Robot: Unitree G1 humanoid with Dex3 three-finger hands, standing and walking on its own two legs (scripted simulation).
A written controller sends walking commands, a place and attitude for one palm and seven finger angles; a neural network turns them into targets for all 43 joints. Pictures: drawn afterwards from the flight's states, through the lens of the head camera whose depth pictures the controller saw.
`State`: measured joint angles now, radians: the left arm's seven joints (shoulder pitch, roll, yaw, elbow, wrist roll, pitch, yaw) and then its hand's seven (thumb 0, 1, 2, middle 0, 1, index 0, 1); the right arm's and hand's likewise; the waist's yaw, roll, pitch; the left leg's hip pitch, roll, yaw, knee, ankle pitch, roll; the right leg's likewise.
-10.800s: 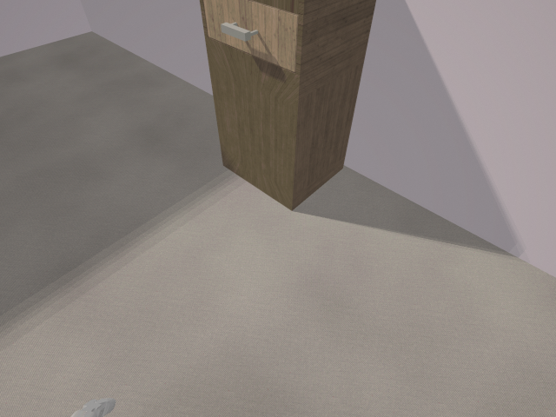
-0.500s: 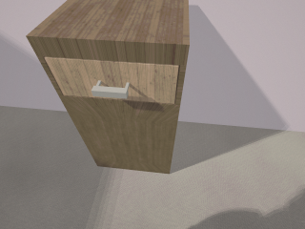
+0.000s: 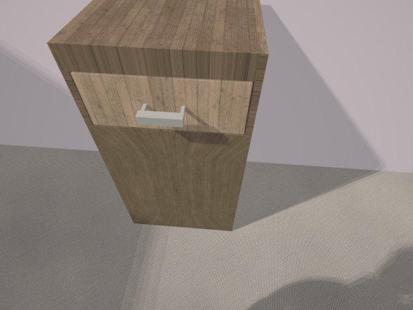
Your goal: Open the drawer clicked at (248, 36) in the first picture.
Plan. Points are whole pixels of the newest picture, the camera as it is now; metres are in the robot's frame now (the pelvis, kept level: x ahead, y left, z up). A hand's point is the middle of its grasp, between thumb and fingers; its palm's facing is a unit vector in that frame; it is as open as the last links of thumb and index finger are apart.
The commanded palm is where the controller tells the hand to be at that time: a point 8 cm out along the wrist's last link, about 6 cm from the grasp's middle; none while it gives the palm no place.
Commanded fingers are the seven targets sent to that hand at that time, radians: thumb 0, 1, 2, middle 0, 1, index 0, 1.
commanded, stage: shuffle to correct the standing spot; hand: left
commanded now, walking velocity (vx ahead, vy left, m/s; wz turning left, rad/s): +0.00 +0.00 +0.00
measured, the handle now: (162, 113) +0.59 +0.16 +0.03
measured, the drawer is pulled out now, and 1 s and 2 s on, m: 0.00 0.00 0.00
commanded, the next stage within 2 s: come to a stop and stand still in 0.22 s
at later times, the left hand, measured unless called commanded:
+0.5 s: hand out of the picture -0.01 +0.13 -0.18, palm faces +0.07 -0.99 -0.14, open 7.3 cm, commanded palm none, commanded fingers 0.00 0.90 0.90 -0.20 -0.30 -0.20 -0.30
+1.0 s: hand out of the picture +0.13 +0.14 -0.16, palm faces +0.00 -0.96 -0.28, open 7.3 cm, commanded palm none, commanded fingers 0.00 0.90 0.90 -0.20 -0.30 -0.20 -0.30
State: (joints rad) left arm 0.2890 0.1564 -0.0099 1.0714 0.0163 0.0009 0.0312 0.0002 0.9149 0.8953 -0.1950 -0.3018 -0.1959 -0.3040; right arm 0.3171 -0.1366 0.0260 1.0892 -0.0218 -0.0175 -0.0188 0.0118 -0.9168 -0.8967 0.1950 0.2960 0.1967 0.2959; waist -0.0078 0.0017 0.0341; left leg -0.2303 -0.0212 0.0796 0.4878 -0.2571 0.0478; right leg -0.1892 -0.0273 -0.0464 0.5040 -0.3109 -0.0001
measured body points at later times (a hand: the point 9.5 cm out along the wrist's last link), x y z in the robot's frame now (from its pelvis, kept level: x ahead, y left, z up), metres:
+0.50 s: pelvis +0.07 -0.01 -0.01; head +0.11 +0.00 +0.44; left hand -0.01 +0.18 -0.17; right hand +0.10 -0.25 -0.16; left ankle +0.08 +0.08 -0.73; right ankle -0.02 -0.12 -0.73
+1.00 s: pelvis +0.06 -0.05 -0.01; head +0.07 -0.07 +0.44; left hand +0.13 +0.19 -0.14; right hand +0.13 -0.28 -0.16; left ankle +0.06 +0.06 -0.72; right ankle +0.07 -0.14 -0.74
